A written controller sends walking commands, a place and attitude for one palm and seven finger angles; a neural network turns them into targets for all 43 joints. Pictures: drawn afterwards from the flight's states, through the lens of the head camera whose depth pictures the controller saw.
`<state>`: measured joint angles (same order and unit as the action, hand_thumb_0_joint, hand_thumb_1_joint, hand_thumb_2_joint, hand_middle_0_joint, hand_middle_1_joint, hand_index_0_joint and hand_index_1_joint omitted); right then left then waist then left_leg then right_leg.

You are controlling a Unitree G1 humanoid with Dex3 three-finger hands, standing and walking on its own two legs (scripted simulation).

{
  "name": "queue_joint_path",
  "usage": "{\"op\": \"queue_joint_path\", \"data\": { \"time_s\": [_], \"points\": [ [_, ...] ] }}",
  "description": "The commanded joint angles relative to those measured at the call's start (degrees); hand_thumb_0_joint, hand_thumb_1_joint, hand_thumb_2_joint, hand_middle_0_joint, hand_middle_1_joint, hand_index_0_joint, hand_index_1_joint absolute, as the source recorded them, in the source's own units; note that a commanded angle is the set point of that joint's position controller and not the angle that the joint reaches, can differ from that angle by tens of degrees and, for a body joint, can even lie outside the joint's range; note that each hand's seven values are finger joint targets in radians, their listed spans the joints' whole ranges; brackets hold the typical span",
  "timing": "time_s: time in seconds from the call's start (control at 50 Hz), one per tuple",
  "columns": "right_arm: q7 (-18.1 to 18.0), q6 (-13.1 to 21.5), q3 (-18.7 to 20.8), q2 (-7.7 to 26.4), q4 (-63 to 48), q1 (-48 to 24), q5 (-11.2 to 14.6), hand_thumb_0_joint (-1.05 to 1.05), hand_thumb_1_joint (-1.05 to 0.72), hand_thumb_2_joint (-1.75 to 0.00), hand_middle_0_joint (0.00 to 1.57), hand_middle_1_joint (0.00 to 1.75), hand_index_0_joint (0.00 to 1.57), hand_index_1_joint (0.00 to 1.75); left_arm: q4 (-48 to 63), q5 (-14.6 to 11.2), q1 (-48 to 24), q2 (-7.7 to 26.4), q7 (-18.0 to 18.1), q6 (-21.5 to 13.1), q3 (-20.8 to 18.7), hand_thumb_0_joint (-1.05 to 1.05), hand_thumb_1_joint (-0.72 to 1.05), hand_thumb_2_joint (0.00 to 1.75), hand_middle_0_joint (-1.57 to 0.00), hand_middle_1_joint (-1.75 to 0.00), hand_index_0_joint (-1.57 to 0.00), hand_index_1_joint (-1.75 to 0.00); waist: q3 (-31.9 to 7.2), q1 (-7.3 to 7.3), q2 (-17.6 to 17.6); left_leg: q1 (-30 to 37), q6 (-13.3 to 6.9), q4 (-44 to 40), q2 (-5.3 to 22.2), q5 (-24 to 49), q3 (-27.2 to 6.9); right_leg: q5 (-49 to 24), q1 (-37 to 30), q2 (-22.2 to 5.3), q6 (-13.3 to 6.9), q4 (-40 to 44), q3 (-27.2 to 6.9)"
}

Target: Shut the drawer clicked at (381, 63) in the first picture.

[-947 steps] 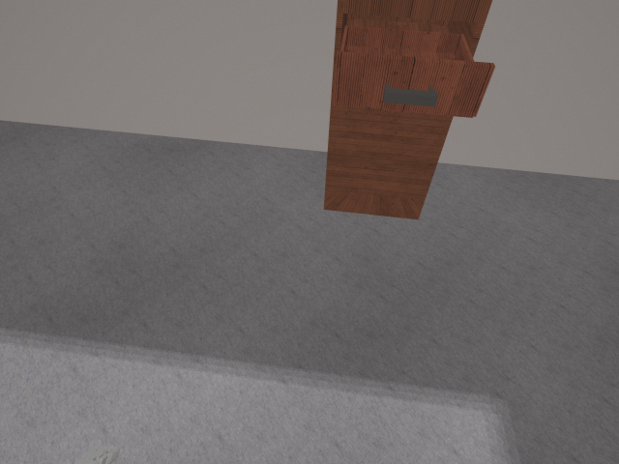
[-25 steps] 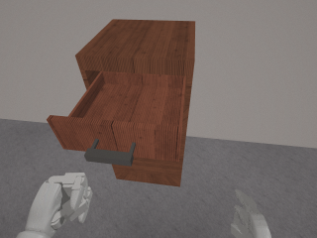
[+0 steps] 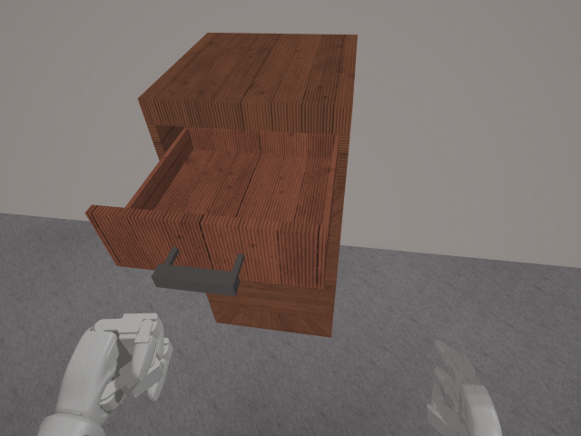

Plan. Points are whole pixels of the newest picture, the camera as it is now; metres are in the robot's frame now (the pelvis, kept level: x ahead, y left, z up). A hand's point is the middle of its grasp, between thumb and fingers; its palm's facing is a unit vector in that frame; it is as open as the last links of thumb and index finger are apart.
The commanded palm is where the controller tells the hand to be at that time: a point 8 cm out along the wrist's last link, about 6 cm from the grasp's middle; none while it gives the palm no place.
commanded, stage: bring the fist close to the handle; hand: left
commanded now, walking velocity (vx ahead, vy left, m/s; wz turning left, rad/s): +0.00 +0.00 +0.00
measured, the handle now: (201, 268) +0.37 +0.18 +0.03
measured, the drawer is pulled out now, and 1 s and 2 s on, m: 0.28 0.28 0.25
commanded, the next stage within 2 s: push the drawer shut in 1.20 s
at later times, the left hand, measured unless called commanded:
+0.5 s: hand (189, 348) +0.21 +0.15 +0.06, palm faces -0.08 -1.00 -0.05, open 3.3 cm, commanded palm +0.19 +0.21 +0.06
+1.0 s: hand (204, 333) +0.25 +0.15 +0.03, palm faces -0.09 -0.99 -0.05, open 3.3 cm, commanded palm +0.23 +0.21 +0.03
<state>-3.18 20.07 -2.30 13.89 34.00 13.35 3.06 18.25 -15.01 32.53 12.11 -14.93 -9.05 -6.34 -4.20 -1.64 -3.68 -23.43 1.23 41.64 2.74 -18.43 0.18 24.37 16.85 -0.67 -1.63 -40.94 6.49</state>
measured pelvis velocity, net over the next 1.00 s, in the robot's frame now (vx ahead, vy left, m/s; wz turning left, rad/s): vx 0.00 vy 0.01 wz -0.03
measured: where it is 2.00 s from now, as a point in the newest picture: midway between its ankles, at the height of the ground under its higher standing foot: outside the picture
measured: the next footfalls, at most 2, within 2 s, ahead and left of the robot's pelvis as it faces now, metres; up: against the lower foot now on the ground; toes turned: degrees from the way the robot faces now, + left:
none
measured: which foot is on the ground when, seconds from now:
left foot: down 0.00-1.00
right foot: down 0.00-1.00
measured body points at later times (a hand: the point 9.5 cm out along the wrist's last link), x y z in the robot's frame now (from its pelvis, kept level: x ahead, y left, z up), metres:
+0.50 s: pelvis +0.00 +0.01 -0.01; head +0.02 +0.00 +0.44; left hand +0.21 +0.20 +0.07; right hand +0.17 -0.23 -0.09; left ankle +0.04 +0.14 -0.71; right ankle -0.03 -0.09 -0.71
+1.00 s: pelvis +0.00 +0.01 -0.03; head +0.04 +0.00 +0.42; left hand +0.25 +0.20 +0.04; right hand +0.16 -0.23 -0.12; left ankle +0.04 +0.14 -0.71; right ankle -0.03 -0.09 -0.71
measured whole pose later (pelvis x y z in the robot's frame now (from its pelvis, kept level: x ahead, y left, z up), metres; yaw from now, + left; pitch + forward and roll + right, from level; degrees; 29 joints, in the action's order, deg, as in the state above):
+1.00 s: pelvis +0.00 +0.01 -0.03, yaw -2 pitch +10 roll +0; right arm -0.7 9.4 -1.0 13.8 31.4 14.1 1.2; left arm 1.1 -10.9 17.7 10.2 -8.8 -19.5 -2.7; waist -5.9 1.7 -2.3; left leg -40.4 0.3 54.0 2.7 -23.6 1.7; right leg 29.5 34.6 -1.5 -0.8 -54.2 4.4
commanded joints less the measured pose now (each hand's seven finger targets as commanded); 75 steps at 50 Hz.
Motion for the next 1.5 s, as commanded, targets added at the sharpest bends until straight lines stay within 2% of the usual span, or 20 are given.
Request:
{"op": "queue_joint_path", "data": {
  "time_s": [0.0, 0.08, 0.24, 0.26, 0.34, 0.36, 0.44, 0.46, 0.6, 0.8, 0.86, 0.88, 0.94, 0.96, 1.0, 1.04, 1.12, 1.26, 1.34, 1.48],
  "points": [
    [-0.2, 3.5, 3.2, 5.9, -9.7, -6.7, -0.4, 0.00, -0.90, -0.90, 0.20, 0.30, 0.20, 0.30, 11.1, -0.1, -5.6, 5.8, 0.6, -5.6, -3.3, 0.00, 0.90, 0.90, -1.40, -1.60, -1.40, -1.60, -1.5, 1.00, 3.5, 4.8, -3.1, -4.1, -3.0, 5.8, -0.4, -10.6, 6.5, -0.1, 1.8, 8.9, -4.4],
    [-0.1, 2.4, 3.3, 6.0, -9.3, -6.6, -0.5, 0.00, -0.90, -0.90, 0.20, 0.30, 0.20, 0.30, 7.6, 0.2, -7.8, 5.4, 1.1, -6.4, -3.0, 0.00, 0.90, 0.90, -1.40, -1.60, -1.40, -1.60, -0.8, 1.60, 4.1, 3.0, -3.0, -3.6, -3.0, 5.2, -0.4, -10.2, 7.6, 0.0, 1.9, 8.1, -4.3],
    [0.3, 0.9, 3.9, 6.0, -9.5, -5.8, -1.0, 0.00, -0.90, -0.90, 0.20, 0.30, 0.20, 0.30, 4.5, 1.4, -8.0, 4.5, 2.6, -8.6, -2.1, 0.00, 0.90, 0.90, -1.40, -1.60, -1.40, -1.60, -5.1, 1.45, 3.5, 2.7, -2.9, -2.2, -2.8, 7.6, -0.4, -13.3, 8.0, 0.2, 1.6, 4.9, -3.3],
    [0.5, 0.7, 3.8, 5.9, -9.8, -5.4, -1.1, 0.00, -0.90, -0.90, 0.20, 0.30, 0.20, 0.30, 4.6, 1.6, -7.2, 2.4, 2.6, -8.8, 0.1, 0.00, 0.90, 0.90, -1.40, -1.60, -1.40, -1.60, -5.1, 1.62, 3.1, 2.6, -2.9, -2.1, -2.9, 7.8, -0.3, -13.9, 8.5, 0.3, 1.5, 4.2, -2.9],
    [0.7, -0.7, 4.2, 6.3, -9.7, -5.2, -1.2, 0.00, -0.90, -0.90, 0.20, 0.30, 0.20, 0.30, 2.1, 2.5, -8.8, 4.3, 3.9, -9.7, -1.2, 0.00, 0.90, 0.90, -1.40, -1.60, -1.40, -1.60, -4.2, 2.06, 4.9, 0.1, -2.7, -1.2, -2.6, 7.0, -0.4, -12.9, 10.0, 0.4, 1.5, 3.0, -2.8],
    [0.8, -1.0, 3.9, 6.1, -10.2, -5.1, -1.3, 0.00, -0.90, -0.90, 0.20, 0.30, 0.20, 0.30, 2.7, 2.5, -9.8, 2.5, 4.0, -10.1, 0.8, 0.00, 0.90, 0.90, -1.40, -1.60, -1.40, -1.60, -3.8, 2.42, 3.9, 0.1, -2.8, -1.0, -2.8, 6.5, -0.5, -12.5, 11.2, 0.4, 1.5, 2.5, -2.8],
    [1.0, -1.9, 4.3, 6.2, -10.5, -4.5, -1.4, 0.00, -0.90, -0.90, 0.20, 0.30, 0.20, 0.30, 2.6, 3.1, -10.2, 3.8, 5.0, -11.9, -0.3, 0.00, 0.90, 0.90, -1.40, -1.60, -1.40, -1.60, -7.4, 2.24, 3.6, -0.2, -2.7, 0.4, -2.5, 7.5, -0.4, -13.1, 11.4, 0.6, 1.3, 0.5, -2.7],
    [1.2, -2.1, 4.1, 6.0, -10.9, -4.4, -1.5, 0.00, -0.90, -0.90, 0.20, 0.30, 0.20, 0.30, 2.8, 3.1, -10.1, 2.1, 5.0, -12.2, 1.5, 0.00, 0.90, 0.90, -1.40, -1.60, -1.40, -1.60, -7.7, 2.36, 2.3, -0.1, -2.6, 0.6, -2.5, 7.4, -0.5, -13.0, 12.1, 0.6, 1.3, 0.0, -2.5],
    [1.1, -3.7, 4.1, 6.7, -10.7, -3.6, -1.6, 0.00, -0.90, -0.90, 0.20, 0.30, 0.20, 0.30, -2.2, 3.5, -17.5, 2.6, 5.2, -13.6, 1.6, 0.00, 0.90, 0.90, -1.40, -1.60, -1.40, -1.60, -8.4, 3.70, 3.3, -3.4, -2.5, 3.4, -2.4, 5.5, -0.9, -11.3, 16.0, 0.7, 1.2, -2.4, -2.9],
    [1.6, -6.1, 4.2, 6.8, -11.0, -3.4, -1.8, 0.00, -0.90, -0.90, 0.20, 0.30, 0.20, 0.30, -6.7, 3.5, -23.8, 2.8, 5.4, -14.9, 1.1, 0.00, 0.90, 0.90, -1.40, -1.60, -1.40, -1.60, -12.6, 3.54, 2.3, -5.8, -2.3, 6.3, -2.3, 6.5, -0.7, -12.6, 17.3, 0.7, 1.0, -5.3, -3.4],
    [1.8, -6.5, 4.3, 6.7, -11.9, -2.9, -1.8, 0.00, -0.90, -0.90, 0.20, 0.30, 0.20, 0.30, -5.1, 3.5, -18.8, 3.1, 5.9, -14.8, 0.6, 0.00, 0.90, 0.90, -1.40, -1.60, -1.40, -1.60, -15.4, 2.30, 1.7, -4.1, -2.4, 5.8, -2.1, 9.7, -0.6, -15.5, 14.8, 0.7, 0.8, -5.6, -3.1],
    [1.9, -6.7, 4.3, 6.6, -12.3, -2.8, -1.7, 0.00, -0.90, -0.90, 0.20, 0.30, 0.20, 0.30, -3.9, 3.5, -19.2, 2.9, 5.9, -14.7, 1.4, 0.00, 0.90, 0.90, -1.40, -1.60, -1.40, -1.60, -15.8, 2.73, 1.7, -3.7, -2.4, 5.8, -2.0, 10.5, -0.5, -16.5, 14.7, 0.6, 0.9, -5.6, -3.0],
    [1.8, -7.6, 4.4, 6.9, -11.8, -3.0, -1.7, 0.00, -0.90, -0.90, 0.20, 0.30, 0.20, 0.30, -6.5, 3.6, -16.6, 4.9, 6.7, -13.9, -1.1, 0.00, 0.90, 0.90, -1.40, -1.60, -1.40, -1.60, -12.3, 2.87, 4.5, -6.1, -2.5, 5.7, -2.0, 8.7, -0.5, -15.5, 15.2, 0.9, 1.2, -4.8, -3.2],
    [1.8, -7.9, 4.2, 6.7, -12.1, -3.1, -1.7, 0.00, -0.90, -0.90, 0.20, 0.30, 0.20, 0.30, -6.7, 3.6, -17.7, 2.8, 6.5, -13.8, 0.8, 0.00, 0.90, 0.90, -1.40, -1.60, -1.40, -1.60, -10.9, 3.50, 5.1, -6.5, -2.5, 5.7, -2.1, 7.6, -0.3, -14.8, 16.1, 0.9, 1.3, -4.8, -3.2],
    [1.7, -8.2, 4.2, 6.9, -12.0, -3.3, -1.6, 0.00, -0.90, -0.90, 0.20, 0.30, 0.20, 0.30, -6.8, 3.2, -20.3, 4.2, 6.4, -14.0, -0.3, 0.00, 0.90, 0.90, -1.40, -1.60, -1.40, -1.60, -9.9, 3.74, 4.4, -7.5, -2.4, 5.7, -2.2, 5.1, -0.3, -12.0, 17.0, 0.8, 1.3, -4.3, -3.6],
    [1.5, -8.4, 4.3, 7.1, -12.0, -3.3, -1.7, 0.00, -0.90, -0.90, 0.20, 0.30, 0.20, 0.30, -6.8, 3.2, -19.7, 4.9, 6.4, -14.4, -1.2, 0.00, 0.90, 0.90, -1.40, -1.60, -1.40, -1.60, -10.0, 3.50, 5.0, -7.7, -2.6, 5.9, -2.2, 4.9, -0.2, -11.5, 16.4, 0.8, 1.3, -3.9, -3.9],
    [1.3, -7.7, 4.2, 6.7, -11.8, -3.2, -1.6, 0.00, -0.90, -0.90, 0.20, 0.30, 0.20, 0.30, -4.5, 2.7, -23.0, 3.7, 5.5, -15.6, 0.6, 0.00, 0.90, 0.90, -1.40, -1.60, -1.40, -1.60, -13.6, 4.01, 2.0, -5.4, -2.6, 6.4, -2.2, 6.3, -0.4, -12.7, 16.4, 0.7, 1.2, -4.7, -3.8],
    [1.4, -8.4, 4.3, 7.1, -11.9, -3.0, -1.5, 0.00, -0.90, -0.90, 0.20, 0.30, 0.20, 0.30, -7.9, 2.6, -19.0, 4.7, 5.0, -14.5, -1.0, 0.00, 0.90, 0.90, -1.40, -1.60, -1.40, -1.60, -12.2, 3.48, 4.3, -6.9, -2.6, 6.2, -2.3, 6.6, -0.2, -14.0, 15.4, 0.6, 1.4, -4.1, -4.2],
    [1.1, -8.6, 4.0, 7.3, -11.3, -3.3, -1.5, 0.00, -0.90, -0.90, 0.20, 0.30, 0.20, 0.30, -7.5, 2.7, -26.2, 5.6, 5.5, -14.6, -1.0, 0.00, 0.90, 0.90, -1.40, -1.60, -1.40, -1.60, -10.3, 4.76, 3.7, -7.3, -2.7, 6.5, -2.2, 4.6, -0.6, -11.4, 17.6, 0.7, 1.5, -3.8, -4.3],
    [1.3, -8.4, 4.1, 7.2, -10.8, -2.9, -1.6, 0.00, -0.90, -0.90, 0.20, 0.30, 0.20, 0.30, -10.2, 3.0, -30.8, 4.0, 5.5, -14.6, 0.7, 0.00, 0.90, 0.90, -1.40, -1.60, -1.40, -1.60, -14.7, 4.43, 2.4, -4.9, -2.6, 6.4, -2.2, 6.9, -0.7, -13.8, 16.5, 0.7, 1.2, -4.7, -4.0]
  ]
}}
